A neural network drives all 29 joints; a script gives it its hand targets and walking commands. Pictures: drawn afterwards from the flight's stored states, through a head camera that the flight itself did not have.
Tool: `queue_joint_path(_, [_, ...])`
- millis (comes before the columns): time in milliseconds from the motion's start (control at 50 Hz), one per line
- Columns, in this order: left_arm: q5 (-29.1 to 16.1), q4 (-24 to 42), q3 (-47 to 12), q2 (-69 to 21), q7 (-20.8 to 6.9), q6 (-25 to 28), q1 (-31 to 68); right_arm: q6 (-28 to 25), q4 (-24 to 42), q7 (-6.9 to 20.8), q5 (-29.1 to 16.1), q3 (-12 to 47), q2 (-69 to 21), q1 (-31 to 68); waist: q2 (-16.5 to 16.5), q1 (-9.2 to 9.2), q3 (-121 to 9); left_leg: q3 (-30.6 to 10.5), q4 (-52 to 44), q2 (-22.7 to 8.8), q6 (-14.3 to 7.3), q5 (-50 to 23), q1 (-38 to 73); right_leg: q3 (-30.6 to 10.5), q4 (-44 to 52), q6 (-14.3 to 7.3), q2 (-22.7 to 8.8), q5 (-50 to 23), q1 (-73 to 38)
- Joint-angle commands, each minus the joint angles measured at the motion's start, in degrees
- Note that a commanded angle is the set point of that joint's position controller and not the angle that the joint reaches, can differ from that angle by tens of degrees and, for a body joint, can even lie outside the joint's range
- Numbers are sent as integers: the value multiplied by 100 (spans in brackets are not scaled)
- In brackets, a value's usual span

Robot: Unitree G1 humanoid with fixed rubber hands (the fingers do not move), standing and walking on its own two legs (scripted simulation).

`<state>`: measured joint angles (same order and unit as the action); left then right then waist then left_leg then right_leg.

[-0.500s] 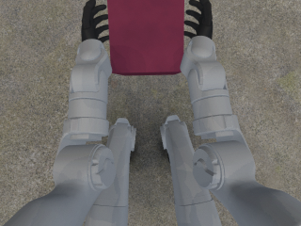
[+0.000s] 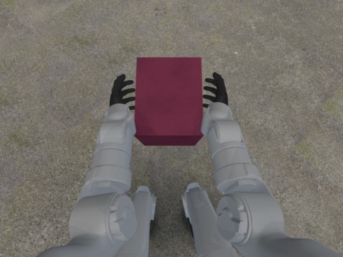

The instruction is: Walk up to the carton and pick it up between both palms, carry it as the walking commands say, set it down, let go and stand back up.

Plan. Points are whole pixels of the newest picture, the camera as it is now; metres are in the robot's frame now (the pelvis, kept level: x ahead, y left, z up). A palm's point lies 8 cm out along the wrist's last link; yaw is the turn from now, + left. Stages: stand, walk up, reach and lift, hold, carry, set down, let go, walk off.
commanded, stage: reach and lift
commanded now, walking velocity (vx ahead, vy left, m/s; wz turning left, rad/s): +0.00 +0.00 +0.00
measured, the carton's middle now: (169, 107) +0.48 +0.00 -0.10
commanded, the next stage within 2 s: none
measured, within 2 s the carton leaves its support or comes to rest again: neither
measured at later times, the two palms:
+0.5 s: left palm (110, 96) +0.43 +0.11 +0.06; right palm (234, 97) +0.42 -0.12 +0.05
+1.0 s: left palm (88, 89) +0.41 +0.13 +0.13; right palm (244, 83) +0.41 -0.11 +0.13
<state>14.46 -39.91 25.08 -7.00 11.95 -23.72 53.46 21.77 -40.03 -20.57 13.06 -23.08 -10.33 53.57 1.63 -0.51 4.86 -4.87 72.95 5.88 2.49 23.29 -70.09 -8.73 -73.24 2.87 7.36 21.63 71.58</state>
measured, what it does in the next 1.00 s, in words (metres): rises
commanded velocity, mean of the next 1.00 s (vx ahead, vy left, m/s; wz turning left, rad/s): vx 0.00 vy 0.00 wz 0.00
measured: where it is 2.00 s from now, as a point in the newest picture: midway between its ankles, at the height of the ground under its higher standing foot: (169, 227)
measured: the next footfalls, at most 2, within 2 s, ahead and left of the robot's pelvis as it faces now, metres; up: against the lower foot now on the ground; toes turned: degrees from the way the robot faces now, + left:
none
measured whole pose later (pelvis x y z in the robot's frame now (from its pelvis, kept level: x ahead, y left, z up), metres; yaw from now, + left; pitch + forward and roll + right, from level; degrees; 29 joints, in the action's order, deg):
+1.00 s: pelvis +0.08 +0.01 +0.13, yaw +1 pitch +6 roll +0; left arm 16.3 -32.9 18.7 -12.5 5.1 -24.9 26.2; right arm 23.7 -33.8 -7.4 17.7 -19.9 -12.7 26.6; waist -0.1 -0.1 -2.5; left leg -8.6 32.4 4.0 0.5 13.4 -24.8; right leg -8.4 -31.8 1.0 3.7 12.4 25.3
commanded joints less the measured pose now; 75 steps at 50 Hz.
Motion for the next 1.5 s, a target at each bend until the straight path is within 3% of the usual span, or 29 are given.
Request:
queue_joint_path(0, [-702,-439,-2628,-6449,-2132,502,3344,-204,-692,2739,-592,2635,-6574,2938,-85,370,-5587,435,-1352,233,-357,-435,2168,493,1195,-51,-9,-400,-3310])
queue_joint_path(160, [-357,-715,-2113,-6013,-1935,647,3297,-375,-1664,2774,343,1214,-5825,2166,-320,-244,-3619,59,-2620,100,-69,133,3101,659,2268,-303,12,185,-2934])
queue_joint_path(240, [-451,-303,-2753,-6443,-1871,850,2893,-602,-1024,2773,303,1642,-5980,1831,-593,-296,-4552,23,-2666,91,-34,-1284,3990,539,2360,-296,-3,-1141,-3625])
queue_joint_path(260, [-472,-274,-2853,-6331,-1909,859,2421,-585,-866,2798,124,2066,-6311,1501,-373,18,-5004,115,-2595,133,-42,-1605,3968,513,2414,-281,30,-1496,-4130])
queue_joint_path(280, [-590,-354,-2857,-6423,-1938,872,2277,-572,-872,2786,138,2059,-6030,1213,-467,-320,-4718,138,-2647,144,-12,-1767,3909,585,2482,-233,44,-1683,-4189])
queue_joint_path(300, [-422,-311,-2983,-6278,-1987,962,2326,-681,-431,2831,-95,2351,-6137,1434,-667,78,-4813,151,-2647,138,-100,-1900,3985,473,2439,-230,-36,-1762,-3996])
queue_joint_path(360, [-403,-187,-2956,-6179,-2081,1024,1589,-657,-72,2766,-44,2891,-6243,979,-129,38,-5020,168,-2817,166,-208,-2205,3897,382,2730,-88,-7,-2301,-4889])
queue_joint_path(400, [-569,322,-3537,-6263,-2120,988,1514,-697,596,2790,-530,3802,-6724,1287,-159,413,-5639,209,-2801,227,-193,-2833,4120,387,2743,-17,-45,-3027,-5346])
queue_joint_path(440, [-338,-273,-2970,-5832,-2032,951,1033,-618,84,2729,-264,3328,-5951,836,-92,458,-4287,138,-3038,129,-240,-2742,3795,373,2987,-47,-142,-2765,-4828])
queue_joint_path(460, [-459,86,-3278,-6177,-2040,990,872,-659,295,2688,-138,3519,-6256,498,282,148,-4732,108,-3161,210,-203,-2698,4184,400,3140,-17,-60,-2836,-5423])
queue_joint_path(500, [-585,487,-3712,-6268,-2107,1018,773,-705,649,2668,-420,4042,-6661,476,256,373,-5250,157,-3182,250,-212,-3155,4491,349,3140,13,-59,-3617,-5771])
queue_joint_path(560, [-622,415,-3692,-6079,-2182,933,783,-626,272,2723,-274,3614,-6323,192,251,-31,-4353,-7,-3542,143,-235,-2923,4475,398,3380,-25,-76,-3292,-5548])
queue_joint_path(660, [-849,1150,-4154,-6341,-2162,819,1245,-495,362,2716,-358,3502,-6583,104,-302,-80,-4460,156,-3764,132,-141,-2776,5096,376,3819,-132,-89,-2908,-5852])
queue_joint_path(680, [-715,818,-3793,-6008,-2136,792,842,-375,14,2734,-239,3353,-6479,-164,65,144,-3822,69,-3827,108,-175,-2735,4841,391,3890,-92,-156,-2983,-5758])
queue_joint_path(720, [-837,889,-4143,-6622,-2123,621,818,-367,216,2727,-318,3305,-6733,-222,-419,-179,-4238,45,-4053,123,-127,-2578,5524,407,3980,-151,-112,-2741,-6091])
queue_joint_path(740, [-622,718,-3755,-6326,-2171,557,807,-292,94,2786,-311,3248,-6722,-115,-122,118,-3885,32,-3970,151,-171,-2577,4945,335,4080,-156,-152,-2803,-6032])
queue_joint_path(860, [-1056,1207,-4317,-6615,-2192,378,924,-109,704,2930,-752,3670,-6685,140,-385,96,-4309,-63,-4335,32,-127,-3012,5769,373,4221,-175,-122,-3086,-6459])
queue_joint_path(940, [-893,599,-3767,-6535,-2200,35,810,249,363,2909,-413,3359,-6531,40,118,-150,-3120,-77,-4581,-30,-186,-1727,5681,452,4455,-167,-102,-1885,-6199])
queue_joint_path(1080, [-1110,1041,-3911,-6781,-2162,-276,685,501,941,3049,-807,3711,-6622,307,94,-20,-3446,-116,-4689,-90,-187,-2206,6188,432,4552,-152,-189,-2218,-6722])
queue_joint_path(1120, [-834,707,-3571,-6638,-2084,-489,349,633,545,3063,-720,3426,-6307,-138,-482,256,-3046,-7,-4684,-13,-45,-2458,6221,353,4616,-225,-156,-2293,-6585])
queue_joint_path(1140, [-1077,1213,-3874,-6828,-2119,-516,574,762,652,3020,-777,3453,-6553,-82,-249,-86,-3065,-69,-4777,-128,-120,-2243,6461,407,4609,-244,-150,-2039,-6638])
queue_joint_path(1180, [-1274,1305,-3875,-6844,-2110,-622,520,846,1002,3121,-1007,3816,-6503,232,-132,191,-3172,-132,-4779,-76,-47,-2674,6450,361,4681,-195,-112,-2383,-6903])
queue_joint_path(1300, [-1246,616,-3543,-6806,-2165,-1006,1438,1069,455,3127,-886,3239,-6170,1138,-215,86,-2133,5,-4987,-238,-96,-743,6049,436,4787,-286,-271,-677,-6368])
queue_joint_path(1320, [-1249,688,-3709,-7058,-2216,-1039,1671,1051,465,3099,-750,2892,-6090,1230,-627,-334,-1937,31,-5019,-247,-102,-347,5841,459,4774,-362,-307,-449,-6306])
queue_joint_path(1340, [-1103,454,-3433,-6839,-2228,-1092,1261,1055,405,3090,-918,3076,-6327,1324,-419,230,-2338,135,-4934,-127,-79,-757,6021,389,4897,-326,-311,-643,-6587])
queue_joint_path(1360, [-1241,527,-3428,-6778,-2210,-1084,1372,1130,282,3072,-820,2974,-6233,1136,-143,-60,-2294,-40,-4988,-255,-136,-779,6082,468,4796,-284,-244,-740,-6624])
queue_joint_path(1380, [-1106,557,-3375,-6809,-2224,-1106,1435,1188,307,3080,-799,3109,-6507,1239,-193,221,-2251,22,-5059,-190,-161,-707,5829,453,4837,-274,-279,-767,-6933])
queue_joint_path(1460, [-1191,852,-3222,-6650,-2070,-1124,2039,1309,-286,3146,-856,2784,-6599,1166,-313,241,-2101,61,-4964,-284,-127,-848,6139,397,4789,-340,-318,-742,-6459])
queue_joint_path(1480, [-1262,743,-3242,-6772,-2089,-1206,2023,1329,-286,3134,-704,2449,-6195,1241,-400,-61,-1825,-11,-5052,-313,-76,-494,6150,512,4819,-342,-250,-450,-6288])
